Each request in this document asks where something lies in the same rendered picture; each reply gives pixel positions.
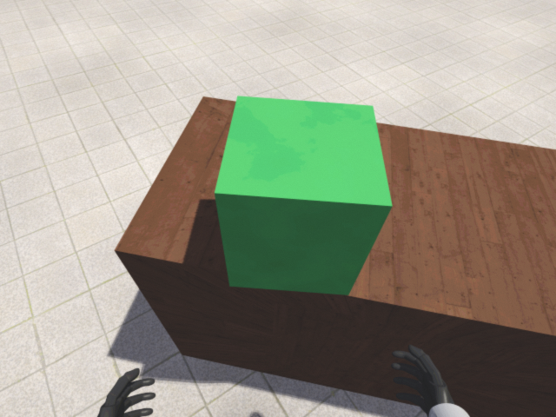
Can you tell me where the carton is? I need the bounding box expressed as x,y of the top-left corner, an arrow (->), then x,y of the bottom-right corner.
215,96 -> 393,295

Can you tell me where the right robot hand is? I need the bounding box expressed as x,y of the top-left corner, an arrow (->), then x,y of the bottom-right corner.
391,345 -> 455,417

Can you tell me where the pedestal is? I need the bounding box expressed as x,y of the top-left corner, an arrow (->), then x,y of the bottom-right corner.
115,96 -> 556,417

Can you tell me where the left robot hand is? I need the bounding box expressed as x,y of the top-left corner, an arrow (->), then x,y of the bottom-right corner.
97,368 -> 156,417

